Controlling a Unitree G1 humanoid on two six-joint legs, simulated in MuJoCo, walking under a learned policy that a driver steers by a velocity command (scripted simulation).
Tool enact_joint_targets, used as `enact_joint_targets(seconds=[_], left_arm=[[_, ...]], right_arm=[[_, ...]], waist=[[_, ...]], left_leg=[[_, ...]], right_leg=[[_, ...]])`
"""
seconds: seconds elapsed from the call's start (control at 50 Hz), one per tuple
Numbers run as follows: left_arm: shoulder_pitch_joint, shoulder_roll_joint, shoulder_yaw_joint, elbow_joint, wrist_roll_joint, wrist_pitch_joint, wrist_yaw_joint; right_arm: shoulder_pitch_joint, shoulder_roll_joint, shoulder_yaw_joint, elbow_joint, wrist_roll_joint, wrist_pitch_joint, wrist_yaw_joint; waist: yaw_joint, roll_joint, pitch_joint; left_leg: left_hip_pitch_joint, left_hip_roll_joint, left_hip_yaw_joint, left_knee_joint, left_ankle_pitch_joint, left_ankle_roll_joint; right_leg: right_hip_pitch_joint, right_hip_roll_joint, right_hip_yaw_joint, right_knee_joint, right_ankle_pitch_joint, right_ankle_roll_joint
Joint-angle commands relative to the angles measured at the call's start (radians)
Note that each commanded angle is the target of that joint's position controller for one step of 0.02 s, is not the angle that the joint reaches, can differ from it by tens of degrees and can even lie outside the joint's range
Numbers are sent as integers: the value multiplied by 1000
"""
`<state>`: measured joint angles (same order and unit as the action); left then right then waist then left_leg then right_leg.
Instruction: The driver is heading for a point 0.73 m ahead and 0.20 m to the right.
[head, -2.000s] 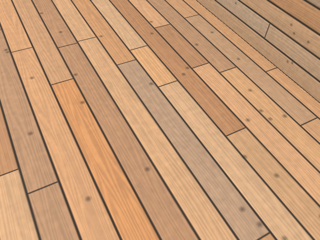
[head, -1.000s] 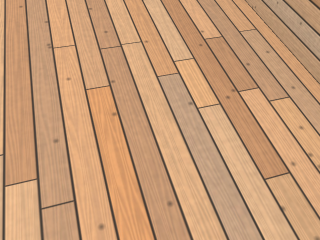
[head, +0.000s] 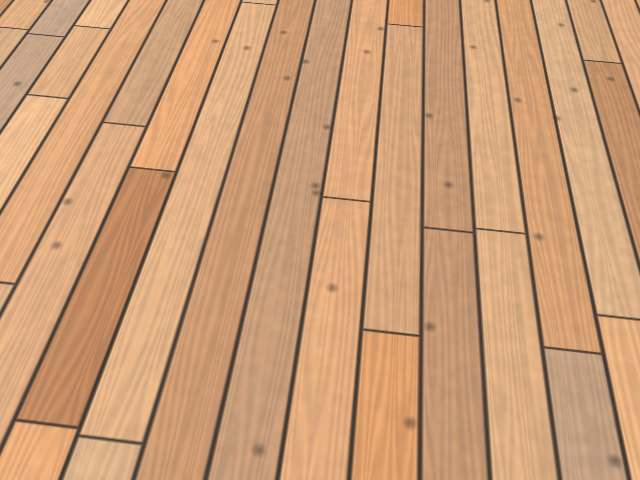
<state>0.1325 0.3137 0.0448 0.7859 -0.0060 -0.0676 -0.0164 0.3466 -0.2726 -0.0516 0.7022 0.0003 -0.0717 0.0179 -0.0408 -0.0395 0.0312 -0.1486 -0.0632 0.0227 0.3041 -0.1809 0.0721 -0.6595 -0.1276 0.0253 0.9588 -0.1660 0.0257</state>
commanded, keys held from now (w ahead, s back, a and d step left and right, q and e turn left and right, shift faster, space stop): w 0.70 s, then w+e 0.30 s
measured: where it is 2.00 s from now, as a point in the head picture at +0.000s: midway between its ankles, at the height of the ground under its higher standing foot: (327, 335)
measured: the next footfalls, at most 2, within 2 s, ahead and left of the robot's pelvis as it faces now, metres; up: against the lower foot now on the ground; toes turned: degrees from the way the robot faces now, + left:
right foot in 0.24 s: +0.33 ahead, -0.15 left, +0.00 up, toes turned -2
left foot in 0.78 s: +0.63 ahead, +0.09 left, +0.00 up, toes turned +0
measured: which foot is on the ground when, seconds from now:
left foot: down 0.00-0.26, up 0.28-0.76, down 0.78-1.00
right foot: up 0.00-0.22, down 0.24-0.78, up 0.80-1.00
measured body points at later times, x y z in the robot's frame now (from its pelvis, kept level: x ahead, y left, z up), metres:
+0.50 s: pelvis +0.29 -0.07 +0.00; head +0.31 -0.08 +0.45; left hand +0.34 +0.21 -0.12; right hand +0.44 -0.34 -0.11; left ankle +0.35 +0.10 -0.67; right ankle +0.29 -0.15 -0.75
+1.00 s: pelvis +0.57 +0.00 +0.00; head +0.60 +0.01 +0.45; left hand +0.69 +0.27 -0.13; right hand +0.63 -0.29 -0.11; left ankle +0.59 +0.09 -0.75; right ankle +0.57 -0.17 -0.66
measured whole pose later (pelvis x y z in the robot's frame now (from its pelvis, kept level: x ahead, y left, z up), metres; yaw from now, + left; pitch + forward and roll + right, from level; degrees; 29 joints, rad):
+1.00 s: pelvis +0.57 +0.00 +0.00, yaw -7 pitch +0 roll +1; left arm 0.25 0.32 0.07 0.84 -0.03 -0.03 0.00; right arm 0.27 -0.25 -0.06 0.78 -0.01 -0.10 0.02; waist -0.02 -0.05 0.03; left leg -0.19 -0.02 0.13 0.35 -0.17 0.05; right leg -0.58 -0.09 0.07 1.12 -0.26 -0.01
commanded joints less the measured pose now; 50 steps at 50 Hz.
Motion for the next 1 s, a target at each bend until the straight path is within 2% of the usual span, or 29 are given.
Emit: enact_joint_targets(seconds=[0.02, 0.1, 0.16, 0.2, 0.22, 0.24, 0.26, 0.28, 0.3, 0.32, 0.34, 0.36, 0.38, 0.4, 0.46, 0.58, 0.64, 0.7, 0.74, 0.76, 0.78, 0.8, 0.82, 0.84, 0.86, 0.88, 0.9, 0.94, 1.0], left_arm=[[-40, 35, 1, -56, 3, -9, -7], [-156, 33, -6, -87, -7, -21, -26], [-183, 55, 0, -108, -7, -28, -39], [-140, 76, 9, -101, -5, -32, -43], [-69, 96, 21, -82, -2, -34, -40], [75, 137, 45, -38, 0, -33, -31], [246, 208, 65, -8, 6, -29, -21], [296, 280, 80, 12, 5, -24, -25], [292, 178, 55, 6, -16, -26, -27], [225, 142, 43, -3, -11, -27, -22], [157, 123, 36, -16, -2, -25, -19], [114, 98, 29, -21, 7, -25, -18], [92, 76, 21, -25, 19, -28, -16], [85, 69, 20, -23, 19, -31, -16], [101, 98, 28, -1, 5, -42, -9], [171, 133, 35, 34, -7, -27, 8], [232, 144, 37, 63, -13, -14, 9], [251, 155, 43, 83, -17, 5, 15], [240, 166, 48, 88, -19, 15, 19], [215, 169, 48, 84, -20, 20, 21], [211, 136, 35, 74, -10, 19, 21], [260, 48, 7, 41, 10, 8, 18], [337, -4, -10, 45, -4, -10, 15], [256, 110, 20, 44, -35, -16, 11], [181, 131, 29, 17, -45, -19, 11], [147, 120, 31, 13, -34, -17, 15], [154, 107, 37, 17, -26, -7, 17], [197, 64, 36, 31, -30, 20, 17], [159, 37, 37, 8, -23, 45, 21]], right_arm=[[-49, -163, -44, -58, 3, -20, -15], [20, -190, -53, -8, 13, -13, -18], [40, -198, -59, 24, 20, 0, -23], [32, -205, -63, 36, 21, 11, -28], [14, -209, -63, 36, 20, 17, -31], [12, -188, -53, 36, 14, 24, -34], [34, -140, -30, 16, -7, 26, -40], [180, -23, 2, 1, 1, 5, -27], [101, -120, -13, 12, 21, -14, -24], [-8, -169, -29, -20, 44, -24, -20], [-67, -165, -24, -36, 36, -29, -25], [-94, -159, -27, -41, 17, -29, -27], [-74, -149, -30, -38, 12, -22, -26], [-51, -132, -28, -31, 13, -13, -25], [-71, -93, -17, -38, 5, 6, -28], [-263, -53, 1, -77, 8, -8, -13], [-349, -53, 3, -100, 17, -17, 3], [-382, -70, -2, -121, 19, -23, 19], [-328, -98, -15, -113, 14, -28, 21], [-224, -125, -32, -85, 10, -30, 17], [-64, -177, -57, -41, 4, -30, 7], [79, -264, -78, -27, -19, -26, -3], [109, -260, -75, -14, -13, -19, 1], [82, -173, -52, -16, -4, -18, -1], [12, -147, -41, -17, 2, -19, -5], [-51, -123, -33, -17, -3, -22, -4], [-96, -96, -27, -15, -8, -29, -2], [-139, -76, -27, -1, -14, -45, -1], [-143, -96, -37, 28, -18, -57, -8]], waist=[[18, 87, -3], [-30, 97, 36], [-23, 107, 47], [8, 125, 20], [52, 134, -27], [119, 120, -123], [175, 17, -275], [93, -268, -397], [154, -164, -379], [152, -112, -231], [126, -29, -152], [100, -13, -93], [66, -36, -84], [48, -48, -84], [35, -30, -42], [100, -10, 7], [136, -12, 29], [126, -25, 39], [80, -39, 10], [15, -37, -48], [-57, -15, -166], [-76, 142, -335], [-52, 339, -443], [-78, 225, -327], [-61, 185, -191], [-30, 131, -125], [3, 139, -78], [43, 154, -57], [55, 119, -11]], left_leg=[[-1, 243, -134, -160, 234, 161], [38, 260, -115, -153, 156, 140], [145, 309, -134, -97, 207, 122], [197, 318, -134, -33, 343, 101], [201, 296, -112, 58, 509, 82], [157, 242, -71, 237, 607, 54], [-28, 181, -26, 542, 365, 13], [-442, -12, -50, 900, -333, -63], [-563, 17, -180, 1003, -405, -53], [-630, 72, -154, 1013, -319, -40], [-606, 124, -119, 970, -231, -35], [-574, 155, -111, 912, -173, -39], [-508, 182, -120, 877, -132, -41], [-472, 188, -117, 851, -117, -46], [-489, 204, -93, 743, -73, -77], [-477, 173, -44, 374, 243, -95], [-473, 150, -31, 276, 272, -87], [-487, 136, -39, 217, 189, -51], [-383, 109, -31, 187, 115, -26], [-231, 81, -6, 154, 117, -4], [29, 110, -26, 179, 146, 29], [407, 351, -320, 213, 109, 124], [555, 490, -687, 69, -87, 208], [470, 456, -635, 23, -206, 166], [330, 430, -490, -6, -170, 134], [204, 392, -393, -42, -97, 120], [113, 359, -306, -80, -26, 110], [19, 326, -191, -138, 60, 107], [-8, 323, -69, -175, 181, 115]], right_leg=[[9, -1, 10, -189, 188, 13], [54, 43, -14, -364, 283, -1], [30, 53, -2, -428, 202, -43], [92, 75, -22, -447, 123, -71], [201, 109, -57, -465, 105, -93], [406, 131, -78, -462, 121, -122], [702, -33, 107, -423, 161, -184], [1038, -250, 615, -537, -98, -361], [1035, -238, 723, -655, -289, -339], [917, -213, 574, -673, -281, -292], [780, -179, 466, -685, -185, -267], [660, -151, 392, -706, -77, -268], [587, -124, 339, -728, 2, -262], [552, -108, 301, -752, 43, -266], [491, -100, 203, -810, 152, -287], [522, -42, 53, -833, 202, -232], [590, -71, 57, -810, 184, -228], [693, -121, 75, -754, 240, -210], [714, -126, 95, -671, 383, -191], [692, -95, 75, -555, 516, -173], [589, -39, 42, -360, 499, -142], [273, 71, -12, 2, 178, -83], [26, 178, 54, 233, -423, -54], [-67, 122, 121, 327, -395, -60], [-99, 79, 92, 321, -299, -64], [-65, 40, 78, 283, -216, -60], [-20, 13, 85, 238, -158, -54], [60, -8, 82, 211, -99, -40], [7, -13, 91, 148, -13, -21]])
